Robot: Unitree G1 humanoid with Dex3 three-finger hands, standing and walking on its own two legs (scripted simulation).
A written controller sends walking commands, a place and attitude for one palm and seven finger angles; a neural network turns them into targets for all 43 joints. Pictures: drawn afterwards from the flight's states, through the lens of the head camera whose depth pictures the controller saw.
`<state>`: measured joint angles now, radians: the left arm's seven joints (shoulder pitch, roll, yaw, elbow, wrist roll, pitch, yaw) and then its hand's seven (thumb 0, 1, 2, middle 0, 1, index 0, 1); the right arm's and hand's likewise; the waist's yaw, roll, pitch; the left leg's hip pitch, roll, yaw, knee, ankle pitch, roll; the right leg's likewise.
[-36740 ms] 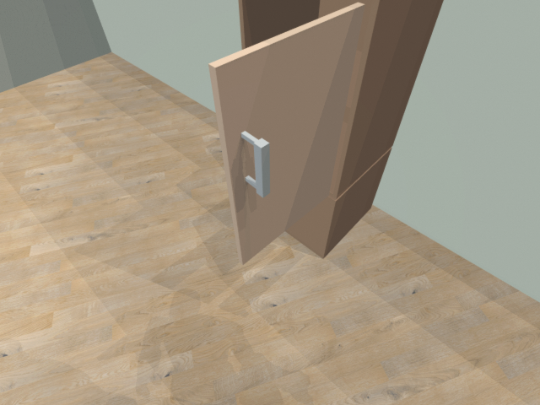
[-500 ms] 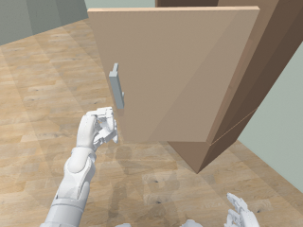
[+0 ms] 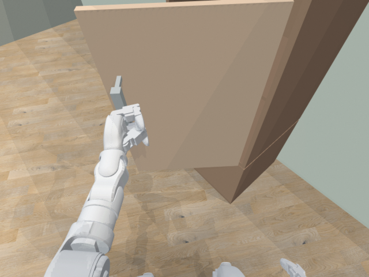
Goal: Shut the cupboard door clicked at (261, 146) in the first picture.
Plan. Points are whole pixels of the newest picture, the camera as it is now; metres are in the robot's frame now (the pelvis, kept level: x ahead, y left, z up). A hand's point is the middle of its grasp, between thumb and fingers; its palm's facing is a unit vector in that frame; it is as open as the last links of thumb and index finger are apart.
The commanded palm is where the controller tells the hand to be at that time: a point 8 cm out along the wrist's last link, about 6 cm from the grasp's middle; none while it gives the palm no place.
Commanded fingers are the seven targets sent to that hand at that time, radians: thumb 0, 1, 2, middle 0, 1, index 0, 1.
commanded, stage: bring the fist close to the handle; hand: left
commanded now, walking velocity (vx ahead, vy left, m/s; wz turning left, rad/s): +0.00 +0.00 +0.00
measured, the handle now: (124, 105) +0.49 +0.15 +0.08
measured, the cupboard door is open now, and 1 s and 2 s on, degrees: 51 45 30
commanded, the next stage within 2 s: push the door shut along its arc in 0.22 s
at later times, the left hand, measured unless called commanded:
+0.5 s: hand (140, 130) +0.41 +0.10 +0.09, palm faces -0.03 -1.00 -0.03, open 3.1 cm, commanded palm +0.39 +0.16 +0.09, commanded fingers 0.00 0.90 0.90 -1.30 -1.50 -1.30 -1.50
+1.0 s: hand (152, 110) +0.46 +0.08 +0.09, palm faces -0.17 -0.99 -0.03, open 3.1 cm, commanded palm +0.45 +0.13 +0.09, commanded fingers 0.00 0.90 0.90 -1.30 -1.50 -1.30 -1.50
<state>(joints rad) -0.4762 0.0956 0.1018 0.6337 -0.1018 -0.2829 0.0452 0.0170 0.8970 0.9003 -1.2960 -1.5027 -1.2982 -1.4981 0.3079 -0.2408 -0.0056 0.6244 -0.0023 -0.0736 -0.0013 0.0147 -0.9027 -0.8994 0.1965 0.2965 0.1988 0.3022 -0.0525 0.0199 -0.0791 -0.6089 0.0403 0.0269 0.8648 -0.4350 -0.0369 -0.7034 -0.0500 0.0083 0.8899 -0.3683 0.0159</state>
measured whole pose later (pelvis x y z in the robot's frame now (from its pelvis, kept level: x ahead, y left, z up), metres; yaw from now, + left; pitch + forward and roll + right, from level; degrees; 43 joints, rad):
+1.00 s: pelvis -0.02 +0.01 -0.02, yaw +1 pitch +15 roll +1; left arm -0.91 0.23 0.16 1.10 -0.11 -0.36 -0.11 0.02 0.90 0.90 -1.30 -1.50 -1.30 -1.50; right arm 0.36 -0.27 -0.01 0.68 0.00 -0.07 0.00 0.01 -0.90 -0.90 0.20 0.30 0.20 0.30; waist -0.13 0.02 -0.08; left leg -0.78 0.03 0.02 0.97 -0.44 -0.02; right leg -0.85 -0.06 0.01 0.95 -0.35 0.03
